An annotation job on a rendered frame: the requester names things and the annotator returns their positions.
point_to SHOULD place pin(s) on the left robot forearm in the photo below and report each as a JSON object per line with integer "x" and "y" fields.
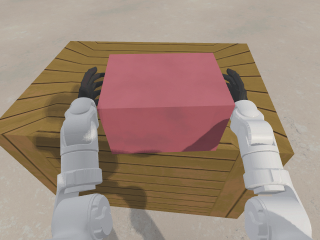
{"x": 79, "y": 151}

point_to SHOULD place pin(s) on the carton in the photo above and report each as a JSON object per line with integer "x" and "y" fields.
{"x": 164, "y": 102}

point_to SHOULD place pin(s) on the right robot hand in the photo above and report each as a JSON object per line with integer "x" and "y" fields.
{"x": 235, "y": 85}

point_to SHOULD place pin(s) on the robot right upper arm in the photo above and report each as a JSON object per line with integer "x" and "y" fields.
{"x": 276, "y": 218}

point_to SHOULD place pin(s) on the pedestal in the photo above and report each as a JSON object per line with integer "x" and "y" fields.
{"x": 206, "y": 183}

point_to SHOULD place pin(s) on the left robot hand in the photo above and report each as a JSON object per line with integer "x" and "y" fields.
{"x": 88, "y": 86}

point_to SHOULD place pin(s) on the robot left upper arm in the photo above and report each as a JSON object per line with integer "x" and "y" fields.
{"x": 86, "y": 217}

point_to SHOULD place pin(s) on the right robot forearm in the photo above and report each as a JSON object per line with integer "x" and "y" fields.
{"x": 264, "y": 172}

